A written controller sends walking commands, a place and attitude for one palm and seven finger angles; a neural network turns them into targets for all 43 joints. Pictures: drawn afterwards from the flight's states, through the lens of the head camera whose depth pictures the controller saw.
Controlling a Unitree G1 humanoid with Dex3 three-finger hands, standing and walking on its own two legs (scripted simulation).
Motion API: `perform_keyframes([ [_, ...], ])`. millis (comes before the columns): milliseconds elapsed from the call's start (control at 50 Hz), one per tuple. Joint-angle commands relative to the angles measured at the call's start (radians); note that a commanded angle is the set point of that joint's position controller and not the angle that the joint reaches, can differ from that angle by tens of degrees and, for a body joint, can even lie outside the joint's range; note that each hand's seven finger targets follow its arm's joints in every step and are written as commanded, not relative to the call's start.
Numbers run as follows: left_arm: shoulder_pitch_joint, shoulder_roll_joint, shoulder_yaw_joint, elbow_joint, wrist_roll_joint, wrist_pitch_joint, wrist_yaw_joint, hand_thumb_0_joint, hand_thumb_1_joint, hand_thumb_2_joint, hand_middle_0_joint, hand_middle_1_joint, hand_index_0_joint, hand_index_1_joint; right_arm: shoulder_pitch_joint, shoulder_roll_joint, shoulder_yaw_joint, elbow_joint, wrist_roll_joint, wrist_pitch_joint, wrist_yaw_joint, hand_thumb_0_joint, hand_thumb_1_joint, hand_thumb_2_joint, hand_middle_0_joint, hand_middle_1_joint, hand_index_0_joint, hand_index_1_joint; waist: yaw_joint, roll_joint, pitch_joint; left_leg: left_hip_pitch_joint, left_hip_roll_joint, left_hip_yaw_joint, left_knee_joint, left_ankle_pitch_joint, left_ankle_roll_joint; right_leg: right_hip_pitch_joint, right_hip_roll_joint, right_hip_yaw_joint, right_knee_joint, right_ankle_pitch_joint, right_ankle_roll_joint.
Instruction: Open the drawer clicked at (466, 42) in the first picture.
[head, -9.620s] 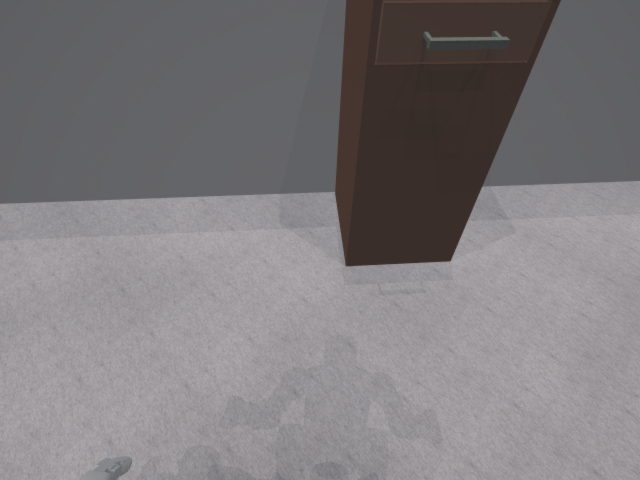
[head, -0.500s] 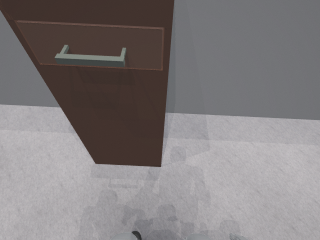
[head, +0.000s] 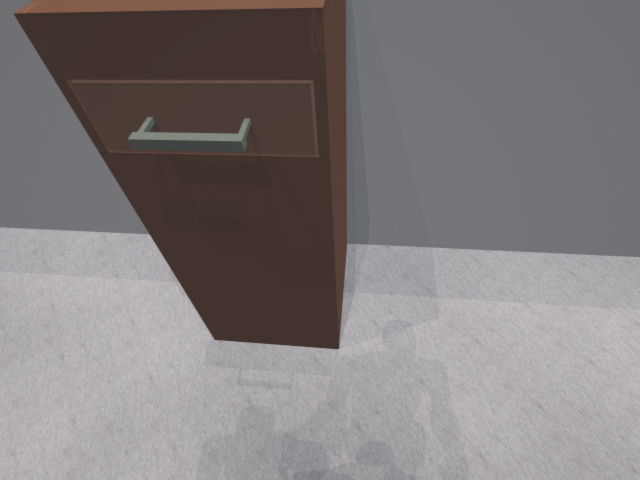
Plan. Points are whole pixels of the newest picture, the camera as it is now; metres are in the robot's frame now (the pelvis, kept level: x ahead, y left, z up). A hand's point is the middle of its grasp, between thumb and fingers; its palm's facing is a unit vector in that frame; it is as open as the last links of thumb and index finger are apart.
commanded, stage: come to a stop and stand still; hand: left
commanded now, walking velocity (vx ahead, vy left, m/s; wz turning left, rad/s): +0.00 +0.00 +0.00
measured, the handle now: (192, 133) +0.58 +0.27 +0.11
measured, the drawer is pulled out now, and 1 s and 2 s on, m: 0.00 0.00 0.00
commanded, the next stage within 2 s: look again from close up in 1.62 s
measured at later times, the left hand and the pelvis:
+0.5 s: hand out of the picture +0.05 +0.27 -0.19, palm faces -0.01 -0.97 -0.23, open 7.4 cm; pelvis +0.02 +0.09 -0.02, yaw -2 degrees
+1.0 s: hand out of the picture +0.06 +0.23 -0.19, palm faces -0.04 -0.98 -0.21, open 7.4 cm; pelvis +0.03 +0.06 -0.02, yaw -3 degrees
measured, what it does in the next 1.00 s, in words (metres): steps on the spot: left foot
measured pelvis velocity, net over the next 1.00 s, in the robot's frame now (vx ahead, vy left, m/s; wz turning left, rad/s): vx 0.03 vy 0.06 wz -0.05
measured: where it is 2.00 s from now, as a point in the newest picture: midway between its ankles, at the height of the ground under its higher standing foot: outside the picture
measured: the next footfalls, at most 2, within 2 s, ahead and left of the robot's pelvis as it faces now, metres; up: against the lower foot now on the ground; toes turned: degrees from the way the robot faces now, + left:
left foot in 0.14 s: +0.04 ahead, +0.16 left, +0.00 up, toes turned +4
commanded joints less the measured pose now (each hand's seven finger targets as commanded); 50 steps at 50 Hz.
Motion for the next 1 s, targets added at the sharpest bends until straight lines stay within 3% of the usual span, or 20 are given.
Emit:
perform_keyframes([
  [0,0.152,0.214,0.018,0.000,0.013,-0.039,0.043,0.000,0.900,0.900,-0.200,-0.300,-0.200,-0.300,-0.129,-0.027,0.024,-0.179,-0.004,-0.061,-0.003,0.000,-0.900,-0.900,0.200,0.300,0.200,0.300,0.004,-0.202,-0.009,-0.055,-0.032,0.026,-0.002,-0.112,0.010,0.122,-0.247,0.308,-0.015,0.806,-0.105],
  [20,0.090,0.249,0.022,-0.041,0.009,-0.048,0.037,0.000,0.900,0.900,-0.200,-0.300,-0.200,-0.300,-0.054,-0.012,0.022,-0.191,0.002,-0.054,0.003,0.000,-0.900,-0.900,0.200,0.300,0.200,0.300,-0.043,-0.159,-0.073,-0.033,0.005,0.008,-0.041,-0.072,0.046,0.100,-0.237,0.211,0.012,0.637,-0.109],
  [40,0.043,0.229,0.027,-0.044,0.005,-0.042,0.031,0.000,0.900,0.900,-0.200,-0.300,-0.200,-0.300,-0.036,-0.003,0.029,-0.183,0.010,-0.051,0.001,0.000,-0.900,-0.900,0.200,0.300,0.200,0.300,-0.051,-0.133,-0.073,0.041,-0.011,0.023,-0.106,-0.030,0.050,0.019,-0.217,0.181,-0.018,0.386,-0.114],
  [60,0.002,0.255,0.036,-0.056,0.004,-0.034,0.028,0.000,0.900,0.900,-0.200,-0.300,-0.200,-0.300,0.012,-0.010,0.035,-0.173,0.009,-0.054,0.005,0.000,-0.900,-0.900,0.200,0.300,0.200,0.300,-0.082,-0.097,-0.087,0.109,-0.019,0.039,-0.199,0.038,0.049,-0.008,-0.177,0.125,-0.001,0.206,-0.091],
  [80,0.006,0.232,0.029,-0.052,0.001,-0.026,0.025,0.000,0.900,0.900,-0.200,-0.300,-0.200,-0.300,0.030,-0.012,0.039,-0.160,0.007,-0.066,0.003,0.000,-0.900,-0.900,0.200,0.300,0.200,0.300,-0.083,-0.087,-0.073,0.156,-0.017,0.033,-0.323,0.087,0.048,-0.033,-0.144,0.111,0.058,0.133,-0.067],
  [100,0.026,0.188,0.016,-0.046,-0.005,-0.018,0.024,0.000,0.900,0.900,-0.200,-0.300,-0.200,-0.300,0.050,-0.041,0.037,-0.154,0.005,-0.078,-0.002,0.000,-0.900,-0.900,0.200,0.300,0.200,0.300,-0.076,-0.026,-0.072,0.176,0.022,-0.008,-0.401,0.154,0.057,-0.033,-0.085,0.077,0.143,0.087,-0.038],
  [120,0.055,0.137,0.005,-0.040,-0.011,-0.008,0.021,0.000,0.900,0.900,-0.200,-0.300,-0.200,-0.300,0.052,-0.100,0.030,-0.158,0.000,-0.086,-0.009,0.000,-0.900,-0.900,0.200,0.300,0.200,0.300,-0.057,0.097,-0.080,0.189,0.133,-0.123,-0.406,0.358,0.098,-0.073,-0.027,0.025,0.198,-0.031,-0.006],
  [140,0.085,0.108,-0.003,-0.034,-0.011,-0.002,0.018,0.000,0.900,0.900,-0.200,-0.300,-0.200,-0.300,0.026,-0.130,0.028,-0.170,-0.003,-0.079,-0.019,0.000,-0.900,-0.900,0.200,0.300,0.200,0.300,-0.034,0.142,-0.067,0.170,0.195,-0.160,-0.402,0.468,0.143,-0.087,0.000,0.004,0.192,-0.144,0.005],
  [160,0.101,0.100,-0.003,-0.038,-0.005,0.002,0.016,0.000,0.900,0.900,-0.200,-0.300,-0.200,-0.300,0.023,-0.138,0.025,-0.187,-0.007,-0.074,-0.023,0.000,-0.900,-0.900,0.200,0.300,0.200,0.300,-0.029,0.085,-0.054,0.138,0.217,-0.152,-0.395,0.472,0.167,-0.088,0.006,-0.001,0.199,-0.185,0.003],
  [180,0.056,0.090,-0.009,-0.029,-0.004,0.001,0.012,0.000,0.900,0.900,-0.200,-0.300,-0.200,-0.300,0.001,-0.116,0.033,-0.175,-0.009,-0.079,-0.030,0.000,-0.900,-0.900,0.200,0.300,0.200,0.300,-0.041,0.142,-0.007,0.139,0.169,-0.145,-0.408,0.558,0.155,-0.098,0.020,-0.011,0.216,-0.136,0.006],
  [200,0.036,0.102,-0.009,-0.026,-0.004,0.004,0.009,0.000,0.900,0.900,-0.200,-0.300,-0.200,-0.300,-0.011,-0.108,0.038,-0.168,-0.006,-0.081,-0.033,0.000,-0.900,-0.900,0.200,0.300,0.200,0.300,-0.040,0.175,0.029,0.134,0.158,-0.141,-0.413,0.613,0.152,-0.100,0.017,-0.005,0.219,-0.142,0.008],
  [280,0.059,0.130,-0.012,-0.015,-0.007,0.001,0.003,0.000,0.900,0.900,-0.200,-0.300,-0.200,-0.300,-0.047,-0.089,0.044,-0.175,0.002,-0.085,-0.038,0.000,-0.900,-0.900,0.200,0.300,0.200,0.300,-0.025,0.009,0.039,0.132,0.106,-0.085,-0.396,0.498,0.130,-0.045,-0.008,0.056,0.135,0.049,0.003],
  [320,0.049,0.140,-0.010,-0.022,-0.006,0.003,0.004,0.000,0.900,0.900,-0.200,-0.300,-0.200,-0.300,-0.046,-0.091,0.043,-0.169,0.002,-0.087,-0.036,0.000,-0.900,-0.900,0.200,0.300,0.200,0.300,-0.032,-0.047,0.040,0.126,0.092,-0.077,-0.408,0.412,0.120,-0.033,-0.022,0.067,0.124,0.090,0.005],
  [340,0.039,0.145,-0.010,-0.026,-0.006,0.004,0.004,0.000,0.900,0.900,-0.200,-0.300,-0.200,-0.300,-0.043,-0.096,0.044,-0.166,0.002,-0.088,-0.035,0.000,-0.900,-0.900,0.200,0.300,0.200,0.300,-0.035,-0.062,0.035,0.129,0.090,-0.074,-0.414,0.405,0.118,-0.027,-0.023,0.069,0.128,0.100,0.007],
  [420,0.021,0.148,-0.009,-0.043,-0.006,0.012,0.005,0.000,0.900,0.900,-0.200,-0.300,-0.200,-0.300,-0.036,-0.098,0.045,-0.147,-0.001,-0.095,-0.040,0.000,-0.900,-0.900,0.200,0.300,0.200,0.300,-0.032,0.025,0.023,0.181,0.098,-0.080,-0.431,0.543,0.122,-0.039,-0.013,0.055,0.151,0.060,0.021],
  [500,0.009,0.154,-0.007,-0.050,-0.007,0.013,0.004,0.000,0.900,0.900,-0.200,-0.300,-0.200,-0.300,-0.028,-0.094,0.046,-0.134,-0.002,-0.098,-0.044,0.000,-0.900,-0.900,0.200,0.300,0.200,0.300,-0.033,0.042,-0.002,0.216,0.097,-0.070,-0.422,0.608,0.120,-0.028,-0.015,0.057,0.149,0.079,0.017],
  [560,-0.004,0.155,-0.006,-0.051,-0.007,0.014,0.004,0.000,0.900,0.900,-0.200,-0.300,-0.200,-0.300,-0.015,-0.089,0.047,-0.123,0.000,-0.097,-0.045,0.000,-0.900,-0.900,0.200,0.300,0.200,0.300,-0.033,0.005,-0.006,0.215,0.096,-0.068,-0.420,0.598,0.120,-0.009,-0.019,0.056,0.147,0.105,0.013],
  [780,-0.013,0.144,-0.006,-0.031,-0.012,0.015,0.005,0.000,0.900,0.900,-0.200,-0.300,-0.200,-0.300,0.029,-0.072,0.052,-0.059,0.002,-0.096,-0.047,0.000,-0.900,-0.900,0.200,0.300,0.200,0.300,-0.038,0.005,0.006,0.211,0.085,-0.043,-0.411,0.537,0.114,0.019,-0.028,0.066,0.141,0.184,0.003],
  [880,-0.001,0.141,-0.007,-0.016,-0.012,0.013,0.006,0.000,0.900,0.900,-0.200,-0.300,-0.200,-0.300,0.031,-0.056,0.053,-0.039,0.004,-0.093,-0.045,0.000,-0.900,-0.900,0.200,0.300,0.200,0.300,-0.037,-0.041,0.030,0.176,0.078,-0.030,-0.409,0.409,0.109,0.028,-0.036,0.081,0.119,0.203,-0.001],
  [980,0.009,0.137,-0.008,-0.005,-0.012,0.007,0.007,0.000,0.900,0.900,-0.200,-0.300,-0.200,-0.300,0.032,-0.040,0.051,-0.023,0.006,-0.093,-0.045,0.000,-0.900,-0.900,0.200,0.300,0.200,0.300,-0.038,-0.047,0.018,0.180,0.074,-0.023,-0.394,0.388,0.105,0.032,-0.041,0.094,0.107,0.239,-0.004],
])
